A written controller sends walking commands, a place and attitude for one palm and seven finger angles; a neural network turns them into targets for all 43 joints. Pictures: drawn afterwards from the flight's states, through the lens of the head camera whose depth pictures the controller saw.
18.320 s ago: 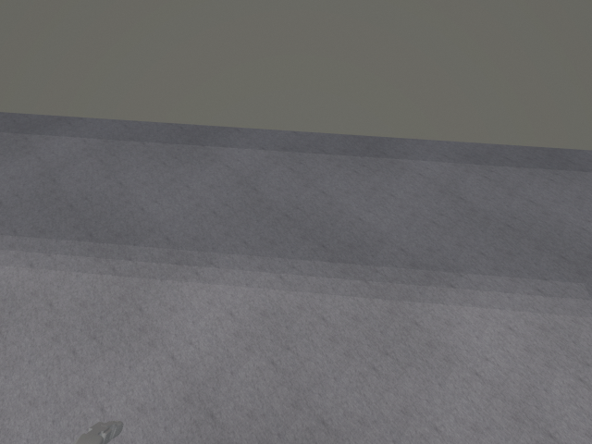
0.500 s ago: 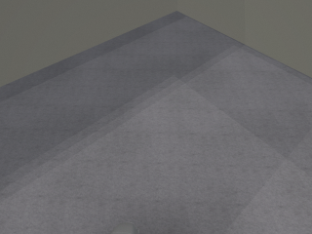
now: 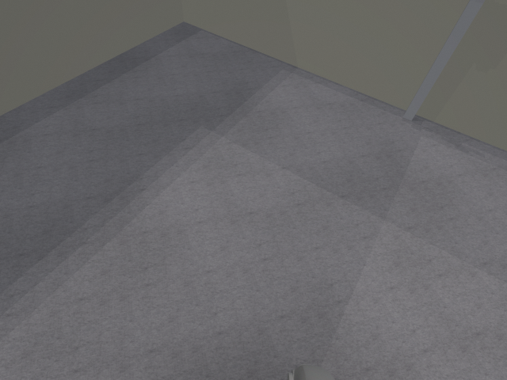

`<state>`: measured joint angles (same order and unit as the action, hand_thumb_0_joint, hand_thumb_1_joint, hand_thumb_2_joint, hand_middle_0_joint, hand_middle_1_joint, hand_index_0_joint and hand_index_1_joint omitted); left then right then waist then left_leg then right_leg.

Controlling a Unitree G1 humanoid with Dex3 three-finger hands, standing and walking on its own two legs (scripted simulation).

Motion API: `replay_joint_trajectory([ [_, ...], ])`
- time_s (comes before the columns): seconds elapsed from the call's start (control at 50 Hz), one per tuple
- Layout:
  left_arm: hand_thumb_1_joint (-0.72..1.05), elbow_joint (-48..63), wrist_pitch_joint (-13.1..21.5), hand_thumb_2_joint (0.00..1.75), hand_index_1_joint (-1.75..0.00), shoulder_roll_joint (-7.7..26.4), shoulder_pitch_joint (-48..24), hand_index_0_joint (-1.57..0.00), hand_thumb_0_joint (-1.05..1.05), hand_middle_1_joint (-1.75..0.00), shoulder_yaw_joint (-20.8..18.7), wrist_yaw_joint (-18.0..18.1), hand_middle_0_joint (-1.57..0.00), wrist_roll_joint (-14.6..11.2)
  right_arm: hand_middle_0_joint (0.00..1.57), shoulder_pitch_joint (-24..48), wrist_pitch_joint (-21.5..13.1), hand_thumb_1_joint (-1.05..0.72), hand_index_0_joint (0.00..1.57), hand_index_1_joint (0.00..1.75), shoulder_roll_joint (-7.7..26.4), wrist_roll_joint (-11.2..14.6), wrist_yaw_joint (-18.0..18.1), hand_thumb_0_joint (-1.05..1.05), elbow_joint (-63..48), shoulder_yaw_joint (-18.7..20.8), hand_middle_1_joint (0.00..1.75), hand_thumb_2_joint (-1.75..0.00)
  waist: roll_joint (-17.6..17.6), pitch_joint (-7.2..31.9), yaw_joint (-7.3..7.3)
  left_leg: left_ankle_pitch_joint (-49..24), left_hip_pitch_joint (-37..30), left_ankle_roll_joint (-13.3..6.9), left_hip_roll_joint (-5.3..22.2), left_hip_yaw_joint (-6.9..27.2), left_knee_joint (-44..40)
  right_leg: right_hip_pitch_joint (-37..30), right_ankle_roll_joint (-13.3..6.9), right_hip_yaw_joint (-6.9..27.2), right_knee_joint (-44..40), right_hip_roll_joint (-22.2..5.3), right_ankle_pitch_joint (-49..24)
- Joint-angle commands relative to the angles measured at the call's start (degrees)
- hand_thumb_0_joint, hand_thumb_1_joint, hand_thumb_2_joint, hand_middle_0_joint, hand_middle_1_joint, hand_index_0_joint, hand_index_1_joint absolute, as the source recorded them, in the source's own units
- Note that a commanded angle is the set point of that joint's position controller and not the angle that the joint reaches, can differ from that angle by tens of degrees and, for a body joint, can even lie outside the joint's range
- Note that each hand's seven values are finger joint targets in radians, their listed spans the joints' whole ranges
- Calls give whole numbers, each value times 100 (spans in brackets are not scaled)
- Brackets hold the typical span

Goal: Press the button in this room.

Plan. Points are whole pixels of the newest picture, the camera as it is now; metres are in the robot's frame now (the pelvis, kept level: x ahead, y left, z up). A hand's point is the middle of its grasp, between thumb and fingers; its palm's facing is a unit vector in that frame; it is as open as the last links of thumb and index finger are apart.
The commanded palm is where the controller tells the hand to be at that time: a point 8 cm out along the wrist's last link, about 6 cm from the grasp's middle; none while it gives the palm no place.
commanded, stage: turn or walk to find it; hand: left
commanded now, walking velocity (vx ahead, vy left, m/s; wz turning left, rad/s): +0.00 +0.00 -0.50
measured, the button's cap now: out of the picture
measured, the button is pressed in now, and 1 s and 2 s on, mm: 0 0 0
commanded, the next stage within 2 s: none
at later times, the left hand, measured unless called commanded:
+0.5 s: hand out of the picture +0.11 +0.09 -0.14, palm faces -0.18 -0.95 -0.25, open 7.4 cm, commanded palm none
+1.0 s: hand (196, 306) +0.27 +0.13 -0.19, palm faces -0.35 -0.92 -0.17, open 7.4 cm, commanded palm none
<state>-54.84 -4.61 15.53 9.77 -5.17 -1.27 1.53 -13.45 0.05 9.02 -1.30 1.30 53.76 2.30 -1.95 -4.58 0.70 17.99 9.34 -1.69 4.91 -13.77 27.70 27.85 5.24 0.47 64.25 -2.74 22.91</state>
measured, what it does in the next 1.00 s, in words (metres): walks ahead, turning right: right foot, then left foot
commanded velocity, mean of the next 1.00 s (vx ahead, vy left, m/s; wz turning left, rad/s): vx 0.31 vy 0.00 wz -0.41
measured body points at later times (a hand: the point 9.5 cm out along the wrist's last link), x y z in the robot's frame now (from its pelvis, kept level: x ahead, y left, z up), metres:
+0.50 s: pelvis +0.04 -0.09 +0.01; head +0.04 -0.12 +0.46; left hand +0.12 +0.14 -0.12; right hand +0.04 -0.35 -0.15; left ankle +0.12 +0.10 -0.65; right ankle +0.00 -0.14 -0.74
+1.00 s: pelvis +0.25 -0.06 -0.01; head +0.27 -0.05 +0.44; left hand +0.29 +0.18 -0.17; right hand +0.28 -0.31 -0.13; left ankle +0.32 +0.00 -0.74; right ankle +0.10 -0.14 -0.64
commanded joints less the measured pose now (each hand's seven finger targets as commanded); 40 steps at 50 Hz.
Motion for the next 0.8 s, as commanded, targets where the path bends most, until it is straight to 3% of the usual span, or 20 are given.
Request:
replay_joint_trajectory([
  [0.0,90,651,146,90,-30,86,-609,-20,0,-30,37,-9,-20,-33,20,-523,-96,-90,20,30,1165,-11,56,0,-137,353,30,-90,1206,441,-367,-3579,-958,-680,1605,949,-538,447,-84,-290,-856,-154,256],
  [0.08,90,679,229,90,-30,47,-530,-20,0,-30,83,3,-20,-43,20,-405,-64,-90,20,30,1294,-27,2,0,-60,405,30,-90,1342,522,-306,-3472,-630,-497,1674,705,-159,-485,-307,-569,-2225,6,174],
  [0.12,90,520,299,90,-30,175,50,-20,0,-30,40,21,-20,-36,20,-283,-48,-90,20,30,1323,-1,-23,0,-61,396,30,-90,999,760,21,-2805,-214,-140,1570,319,505,-1503,-436,-674,-3299,72,-803],
  [0.14,90,353,372,90,-30,510,612,-20,0,-30,-21,45,-20,-6,20,-330,-36,-90,20,30,1210,44,-61,0,-103,345,30,-90,176,1082,305,-1671,594,187,1324,17,1519,-2704,-604,-238,-4024,-271,-1267],
  [0.16,90,231,452,90,-30,1211,1050,-20,0,-30,-137,123,-20,32,20,-219,-1,-90,20,30,677,49,-108,0,-359,199,30,-90,-1789,1097,518,1793,2441,529,405,-85,3025,-3527,-1171,2114,-4572,-1762,-1640],
  [0.18,90,202,364,90,-30,1360,1162,-20,0,-30,-171,186,-20,-112,20,287,113,-90,20,30,827,25,-75,0,-577,183,30,-90,-1647,911,664,2245,2858,524,177,762,3710,-3016,-1607,2785,-4957,-2129,-1236],
  [0.2,90,295,348,90,-30,1255,892,-20,0,-30,-189,219,-20,-111,20,407,167,-90,20,30,926,23,-93,0,-609,209,30,-90,-1240,469,543,1700,3058,454,323,1162,4006,-2548,-1690,2603,-5273,-1988,318],
  [0.22,90,407,362,90,-30,1121,563,-20,0,-30,-183,223,-20,-106,20,517,161,-90,20,30,937,12,-126,0,-583,220,30,-90,-1242,208,450,1159,3237,433,355,1265,4190,-2255,-1584,2710,-5484,-1773,1255],
  [0.24,90,428,426,90,-30,916,373,-20,0,-30,-109,210,-20,-111,20,535,104,-90,20,30,1049,-42,-161,0,-500,273,30,-90,-874,-51,315,683,3161,443,367,1322,4229,-1924,-1485,2536,-5466,-1578,1345],
  [0.26,90,442,494,90,-30,740,201,-20,0,-30,-47,198,-20,-105,20,298,75,-90,20,30,1072,-71,-195,0,-347,300,30,-90,-490,33,135,269,2931,485,426,1295,4097,-1856,-1398,2070,-5377,-1372,970],
  [0.28,90,444,563,90,-30,645,192,-20,0,-30,-3,174,-20,-109,20,146,71,-90,20,30,1017,-90,-218,0,-268,297,30,-90,-319,68,45,-50,2700,542,396,1244,3963,-1763,-1281,1707,-5344,-1141,484],
  [0.32,90,361,681,90,-30,619,359,-20,0,-30,17,138,-20,-110,20,-115,54,-90,20,30,939,-83,-228,0,-152,285,30,-90,-274,248,-50,-420,2618,613,329,1227,3841,-1930,-1195,1373,-5291,-914,-229],
  [0.42,90,111,822,90,-30,492,988,-20,0,-30,44,107,-20,-97,20,198,-7,-90,20,30,920,-68,-227,0,-286,292,30,-90,-481,70,81,-735,3056,727,306,1357,3587,-2227,-1225,1490,-5332,-823,-872],
  [0.54,90,-176,904,90,-30,311,1597,-20,0,-30,110,159,-20,-67,20,952,-81,-90,20,30,883,-54,-242,0,-563,243,30,-90,-422,-168,259,-769,3517,742,295,1430,3100,-2655,-1503,1907,-5318,-939,-1428],
  [0.64,90,-410,936,90,-30,266,1983,-20,0,-30,136,238,-20,-38,20,1514,-169,-90,20,30,777,-24,-252,0,-761,169,30,-90,-336,-71,361,-582,3670,679,171,1330,2527,-3331,-1667,2042,-5042,-981,-2740],
  [0.68,90,-494,919,90,-30,272,2115,-20,0,-30,137,278,-20,-18,20,1758,-207,-90,20,30,696,-3,-253,0,-841,135,30,-90,-347,-37,445,-390,3467,622,80,1216,2121,-3489,-1666,2017,-4852,-978,-3392],
  [0.74,90,-571,882,90,-30,286,2113,-20,0,-30,139,320,-20,-6,20,1888,-260,-90,20,30,608,38,-256,0,-896,94,30,-90,-581,-22,420,-287,2808,483,-87,1107,1460,-3349,-1537,1896,-4585,-875,-4061],
  [0.76,90,-577,872,90,-30,327,2044,-20,0,-30,132,326,-20,-1,20,1808,-282,-90,20,30,624,54,-251,0,-865,96,30,-90,-569,42,352,-194,2388,427,-139,1077,1144,-3208,-1492,1874,-4419,-869,-4265],
  [0.78,90,-550,882,90,-30,361,1875,-20,0,-30,119,319,-20,-17,20,1493,-311,-90,20,30,648,54,-224,0,-764,103,30,-90,-570,187,150,-301,1768,377,-280,945,760,-3001,-1406,1694,-4118,-748,-4769],
])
